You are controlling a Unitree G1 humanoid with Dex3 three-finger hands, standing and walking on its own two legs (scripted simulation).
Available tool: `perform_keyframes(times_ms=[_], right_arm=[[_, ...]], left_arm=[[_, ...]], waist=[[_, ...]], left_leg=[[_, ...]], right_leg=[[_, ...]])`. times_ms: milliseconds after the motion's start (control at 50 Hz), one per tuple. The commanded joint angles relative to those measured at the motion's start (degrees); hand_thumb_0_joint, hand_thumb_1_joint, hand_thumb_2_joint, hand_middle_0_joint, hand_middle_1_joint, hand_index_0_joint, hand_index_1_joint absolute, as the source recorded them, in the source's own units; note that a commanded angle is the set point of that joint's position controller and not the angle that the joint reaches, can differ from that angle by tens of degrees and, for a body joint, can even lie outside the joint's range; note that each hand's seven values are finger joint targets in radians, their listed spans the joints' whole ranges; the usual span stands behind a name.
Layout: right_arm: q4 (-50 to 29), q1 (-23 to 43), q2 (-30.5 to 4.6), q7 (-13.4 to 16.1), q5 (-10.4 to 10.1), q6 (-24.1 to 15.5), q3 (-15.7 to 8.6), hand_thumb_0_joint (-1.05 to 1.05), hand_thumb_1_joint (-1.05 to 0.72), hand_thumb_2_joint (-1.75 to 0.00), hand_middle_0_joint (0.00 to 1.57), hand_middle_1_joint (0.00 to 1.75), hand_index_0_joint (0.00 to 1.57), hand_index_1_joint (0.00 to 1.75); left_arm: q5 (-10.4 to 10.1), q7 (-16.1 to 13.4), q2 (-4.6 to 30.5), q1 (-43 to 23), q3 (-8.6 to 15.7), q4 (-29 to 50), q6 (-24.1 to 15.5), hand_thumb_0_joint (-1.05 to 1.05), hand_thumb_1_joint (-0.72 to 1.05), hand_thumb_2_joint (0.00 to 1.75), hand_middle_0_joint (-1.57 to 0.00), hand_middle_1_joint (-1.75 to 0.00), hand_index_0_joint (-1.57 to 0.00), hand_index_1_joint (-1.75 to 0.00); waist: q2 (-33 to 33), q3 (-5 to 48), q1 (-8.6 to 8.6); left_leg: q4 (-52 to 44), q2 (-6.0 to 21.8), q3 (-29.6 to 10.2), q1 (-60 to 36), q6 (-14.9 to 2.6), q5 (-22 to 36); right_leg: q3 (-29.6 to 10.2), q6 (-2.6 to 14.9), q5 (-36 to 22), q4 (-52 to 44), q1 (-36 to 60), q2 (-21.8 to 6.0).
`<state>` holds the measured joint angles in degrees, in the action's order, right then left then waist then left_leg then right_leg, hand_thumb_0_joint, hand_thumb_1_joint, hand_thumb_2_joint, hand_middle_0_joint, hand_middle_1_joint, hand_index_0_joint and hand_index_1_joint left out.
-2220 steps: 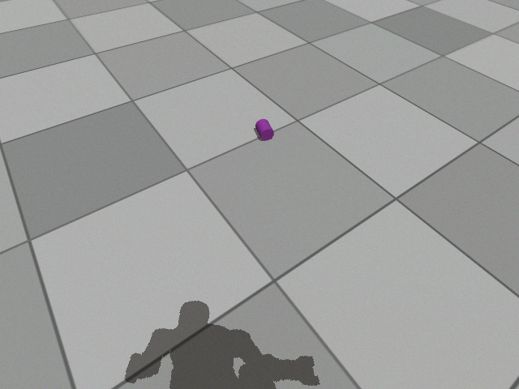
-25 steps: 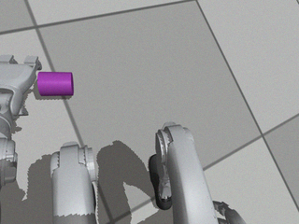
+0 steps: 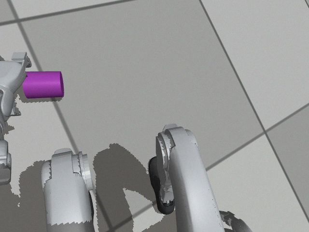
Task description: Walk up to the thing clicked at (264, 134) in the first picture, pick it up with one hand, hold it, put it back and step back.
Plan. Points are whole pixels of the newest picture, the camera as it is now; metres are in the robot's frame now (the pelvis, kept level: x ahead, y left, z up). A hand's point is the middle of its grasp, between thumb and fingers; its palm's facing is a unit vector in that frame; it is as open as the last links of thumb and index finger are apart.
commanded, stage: rise first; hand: left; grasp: from above
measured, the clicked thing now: (44, 84) +0.54 +0.20 -0.30
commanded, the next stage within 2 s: approach in 1.70 s
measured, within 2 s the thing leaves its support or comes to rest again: neither
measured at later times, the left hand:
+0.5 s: hand (16, 88) +0.49 +0.24 -0.18, palm faces -0.45 -0.02 -0.89, open 13.9 cm
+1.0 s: hand (14, 87) +0.49 +0.24 -0.18, palm faces -0.47 -0.03 -0.88, open 13.8 cm
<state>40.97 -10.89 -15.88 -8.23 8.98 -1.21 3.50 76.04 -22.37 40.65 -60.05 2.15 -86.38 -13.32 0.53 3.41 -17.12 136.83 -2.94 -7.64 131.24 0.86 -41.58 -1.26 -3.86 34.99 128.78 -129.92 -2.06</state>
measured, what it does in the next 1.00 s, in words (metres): stands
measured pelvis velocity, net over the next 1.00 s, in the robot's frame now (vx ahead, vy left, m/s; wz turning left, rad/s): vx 0.00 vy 0.00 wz -0.02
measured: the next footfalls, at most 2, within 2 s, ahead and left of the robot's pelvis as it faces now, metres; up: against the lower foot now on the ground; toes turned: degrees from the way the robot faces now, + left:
none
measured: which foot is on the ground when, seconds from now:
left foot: down 0.00-1.00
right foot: down 0.00-1.00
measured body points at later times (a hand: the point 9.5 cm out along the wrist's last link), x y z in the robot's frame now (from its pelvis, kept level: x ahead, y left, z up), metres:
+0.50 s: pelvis +0.00 +0.01 -0.01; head +0.24 +0.08 +0.36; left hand +0.51 +0.24 -0.13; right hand +0.02 -0.27 -0.09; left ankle +0.07 +0.12 -0.31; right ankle +0.12 -0.15 -0.31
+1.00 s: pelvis +0.00 +0.00 -0.01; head +0.24 +0.08 +0.36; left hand +0.51 +0.24 -0.13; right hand +0.02 -0.26 -0.09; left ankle +0.07 +0.12 -0.31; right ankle +0.12 -0.15 -0.31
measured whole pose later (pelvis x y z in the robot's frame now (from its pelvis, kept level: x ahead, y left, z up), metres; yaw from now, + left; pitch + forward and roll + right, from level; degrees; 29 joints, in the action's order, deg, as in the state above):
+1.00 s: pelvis +0.00 +0.00 -0.01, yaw -1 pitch +35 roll -10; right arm 39.0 -12.5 -16.1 -9.3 8.8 -1.5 5.6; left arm 75.9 -20.9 41.7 -62.2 1.2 -87.6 -12.8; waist 1.0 3.1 -18.3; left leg 138.5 -3.2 -8.0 132.8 0.2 -41.3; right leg -0.9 -3.2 34.7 129.5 -130.6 -2.0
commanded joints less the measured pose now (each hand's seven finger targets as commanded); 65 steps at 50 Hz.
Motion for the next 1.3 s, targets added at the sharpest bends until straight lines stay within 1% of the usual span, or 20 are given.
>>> perform_keyframes(times_ms=[0, 100, 140, 180, 220, 320, 440, 500, 620, 660, 740, 800, 840, 920, 1000, 1040, 1060, 1140, 1200, 1280], right_arm=[[-0.1, -12.9, -14.8, 1.0, -0.2, -0.3, -4.6, 0.00, -0.90, -0.90, 0.20, 0.30, 0.20, 0.30], [0.0, -12.6, -15.0, 0.8, 0.0, -0.4, -4.2, 0.00, -0.90, -0.90, 0.20, 0.30, 0.20, 0.30], [0.0, -12.5, -15.0, 0.9, -0.1, -0.4, -4.2, 0.00, -0.90, -0.90, 0.20, 0.30, 0.20, 0.30], [0.0, -12.4, -14.8, 0.7, 0.1, -0.6, -3.9, 0.00, -0.91, -0.90, 0.20, 0.30, 0.20, 0.30], [-0.1, -12.2, -15.2, 0.9, -0.1, -0.8, -3.9, 0.00, -0.90, -0.90, 0.20, 0.30, 0.20, 0.30], [-0.1, -12.5, -15.3, 0.8, 0.0, -0.7, -3.6, 0.00, -0.90, -0.90, 0.20, 0.30, 0.20, 0.30], [-0.4, -12.5, -15.5, 0.7, 0.6, -1.1, -2.9, 0.00, -0.90, -0.90, 0.20, 0.30, 0.20, 0.30], [-0.6, -12.8, -15.7, 0.5, 0.6, -1.4, -2.8, 0.00, -0.91, -0.90, 0.20, 0.30, 0.20, 0.30], [-1.3, -13.1, -15.9, 0.2, 0.2, -1.3, -3.0, 0.00, -0.91, -0.90, 0.20, 0.30, 0.20, 0.30], [-1.4, -13.9, -16.0, 0.1, 0.1, -0.9, -3.1, 0.00, -0.90, -0.90, 0.20, 0.30, 0.20, 0.30], [-1.5, -13.8, -15.8, -0.3, 0.1, -0.9, -3.1, 0.00, -0.91, -0.90, 0.20, 0.30, 0.20, 0.30], [-1.9, -13.7, -16.0, 0.1, -0.5, -0.5, -3.1, 0.00, -0.90, -0.90, 0.20, 0.30, 0.20, 0.30], [-1.8, -14.4, -15.3, -0.2, -0.3, -0.6, -3.1, 0.00, -0.91, -0.90, 0.20, 0.30, 0.20, 0.30], [-1.9, -14.2, -15.6, 0.0, -0.7, -0.4, -3.3, 0.00, -0.91, -0.90, 0.20, 0.30, 0.20, 0.30], [-1.5, -14.2, -15.5, 0.3, -0.6, -0.5, -3.0, 0.00, -0.91, -0.90, 0.20, 0.30, 0.20, 0.30], [-1.6, -14.2, -15.7, 0.4, -0.6, -0.6, -3.3, 0.00, -0.91, -0.90, 0.20, 0.30, 0.20, 0.30], [-1.8, -14.4, -15.4, 0.2, -0.3, -0.7, -3.2, 0.00, -0.90, -0.90, 0.20, 0.30, 0.20, 0.30], [-1.6, -13.6, -15.4, 0.6, -0.3, -0.8, -3.0, 0.00, -0.90, -0.90, 0.20, 0.30, 0.20, 0.30], [-1.3, -13.6, -15.4, 0.7, -0.1, -1.0, -2.7, 0.00, -0.90, -0.90, 0.20, 0.30, 0.20, 0.30], [-1.3, -13.6, -15.4, 1.1, -0.1, -1.1, -2.8, 0.00, -0.90, -0.90, 0.20, 0.30, 0.20, 0.30]], left_arm=[[-0.7, -2.5, 11.1, -19.3, 0.5, 7.8, -0.3, 0.00, -0.46, 0.95, -0.08, -1.02, -0.10, -0.99], [-0.5, -2.3, 10.5, -19.9, 0.0, 6.6, -0.4, 0.00, -0.47, 0.96, -0.07, -1.01, -0.09, -0.99], [-0.3, -2.6, 12.6, -21.3, 0.7, 7.6, -0.7, 0.00, -0.48, 0.97, -0.06, -1.02, -0.08, -1.00], [-0.9, -2.4, 10.6, -20.5, -0.2, 6.2, -0.7, 0.00, -0.56, 1.04, -0.08, -0.96, -0.06, -0.98], [-0.6, -2.9, 12.7, -22.9, 0.3, 7.5, -0.8, 0.00, -0.48, 0.97, -0.07, -1.02, -0.09, -1.00], [0.4, -3.4, 11.7, -22.4, -0.2, 6.8, -0.6, 0.00, -0.49, 0.98, -0.07, -1.02, -0.08, -1.01], [0.6, -3.6, 11.3, -23.6, -0.6, 4.2, 0.4, 0.00, -0.49, 0.98, -0.07, -1.02, -0.08, -1.01], [0.4, -3.5, 12.6, -23.6, 0.1, 3.7, 0.8, 0.00, -0.49, 0.98, -0.07, -1.02, -0.09, -1.00], [0.2, -2.8, 11.7, -24.4, -0.3, 7.4, 1.0, 0.00, -0.49, 0.97, -0.06, -1.04, -0.08, -1.02], [0.5, -2.8, 13.4, -23.6, 0.8, 8.2, 1.2, 0.00, -0.49, 0.97, -0.07, -1.03, -0.08, -1.01], [-0.5, -1.6, 10.7, -23.6, -0.4, 4.8, 1.6, 0.00, -0.48, 0.97, -0.07, -1.03, -0.09, -1.01], [-0.7, -1.4, 12.7, -22.3, 0.3, 7.4, 1.3, 0.00, -0.50, 0.98, -0.07, -1.02, -0.08, -1.01], [-0.8, -1.0, 9.4, -21.1, -1.1, 5.1, 1.2, 0.00, -0.48, 0.96, -0.07, -1.03, -0.09, -1.01], [-1.2, -0.8, 12.3, -23.2, -0.1, 8.1, 0.2, 0.00, -0.49, 0.97, -0.08, -1.03, -0.09, -1.02], [-0.7, -1.2, 11.0, -24.7, -0.8, 7.1, -0.5, 0.00, -0.49, 0.97, -0.08, -1.02, -0.09, -1.00], [-0.3, -1.4, 12.0, -23.5, -0.3, 6.3, -0.6, 0.00, -0.48, 0.97, -0.08, -1.03, -0.09, -1.01], [-0.1, -1.5, 10.4, -23.2, -1.0, 6.2, -0.6, 0.00, -0.48, 0.97, -0.09, -1.01, -0.10, -1.00], [-0.3, -2.2, 11.4, -24.6, -0.7, 6.1, -0.4, 0.00, -0.50, 0.99, -0.08, -1.02, -0.09, -1.01], [0.0, -2.7, 10.9, -25.3, -1.1, 3.9, -0.1, 0.00, -0.49, 0.98, -0.08, -1.02, -0.09, -1.01], [0.3, -2.9, 11.9, -25.8, -0.9, 5.2, 0.3, 0.00, -0.50, 0.99, -0.08, -1.03, -0.09, -1.02]], waist=[[17.5, 39.0, -1.21], [17.6, 37.0, -2.41], [18.1, 38.2, -1.94], [16.4, 36.2, -2.74], [17.8, 36.8, -2.47], [20.2, 38.4, -2.48], [18.5, 35.7, -4.01], [19.4, 34.8, -3.99], [22.6, 38.6, -3.52], [22.6, 40.1, -2.99], [19.5, 35.4, -4.33], [20.9, 38.0, -1.98], [19.3, 36.9, -3.46], [19.9, 37.9, -2.52], [18.5, 36.9, -3.49], [19.8, 37.4, -2.59], [20.1, 37.0, -3.06], [18.8, 36.9, -2.99], [18.5, 35.1, -3.99], [19.1, 37.9, -3.13]], left_leg=[[-16.5, 0.1, 5.8, -29.2, -1.94, 13.2], [-16.0, 0.2, 5.3, -29.4, -1.72, 13.0], [-15.4, 0.0, 5.7, -28.5, -2.03, 12.8], [-15.0, 0.0, 5.9, -27.2, -2.30, 11.7], [-15.4, 0.0, 5.7, -27.0, -2.25, 10.4], [-15.8, 0.1, 5.1, -29.3, -1.63, 12.6], [-14.6, 0.1, 5.2, -27.4, -2.04, 11.2], [-15.1, 0.2, 4.8, -26.8, -1.86, 10.5], [-15.2, 0.5, 3.9, -30.8, -1.03, 13.7], [-15.2, 0.2, 4.4, -30.3, -1.19, 14.6], [-15.2, 0.6, 3.8, -27.9, -1.37, 12.4], [-15.7, 0.1, 4.4, -28.7, -1.40, 13.9], [-15.1, 0.3, 4.5, -28.4, -1.46, 14.1], [-15.7, 0.0, 4.7, -27.6, -1.66, 12.6], [-15.5, 0.1, 4.5, -26.8, -1.72, 12.0], [-15.7, 0.2, 4.3, -28.4, -1.38, 12.3], [-15.8, 0.2, 4.5, -29.0, -1.28, 12.2], [-15.6, -0.1, 5.2, -27.0, -1.81, 10.4], [-16.0, 0.1, 4.8, -26.2, -1.80, 9.7], [-15.8, -0.2, 5.6, -27.0, -1.96, 10.2]], right_leg=[[9.3, 5.65, -10.1, -10.0, 19.7, 1.3], [9.5, 5.66, -9.9, -9.5, 18.3, 1.2], [9.2, 5.66, -10.0, -9.4, 19.2, 1.4], [9.4, 5.50, -9.2, -10.1, 19.5, 1.5], [9.4, 5.63, -8.2, -9.9, 18.3, 1.6], [9.8, 5.85, -9.9, -8.7, 17.7, 1.6], [9.9, 5.59, -9.2, -9.0, 17.1, 1.7], [9.8, 5.57, -8.7, -8.7, 16.6, 1.4], [10.0, 5.85, -11.1, -7.2, 16.2, 1.4], [9.8, 5.76, -11.9, -7.7, 18.1, 1.4], [9.9, 5.59, -10.4, -8.1, 16.0, 1.3], [9.5, 5.89, -11.3, -8.1, 17.9, 1.4], [9.7, 5.78, -11.5, -8.4, 18.5, 1.5], [9.7, 5.89, -10.2, -8.8, 19.1, 1.7], [9.6, 5.79, -9.9, -9.1, 18.2, 1.7], [9.6, 5.82, -9.9, -8.7, 17.2, 1.4], [9.7, 5.90, -9.7, -8.8, 17.3, 1.5], [9.5, 5.77, -8.5, -9.7, 18.0, 1.7], [9.8, 5.77, -8.0, -9.6, 16.8, 1.6], [9.6, 5.85, -8.4, -9.8, 18.5, 1.9]])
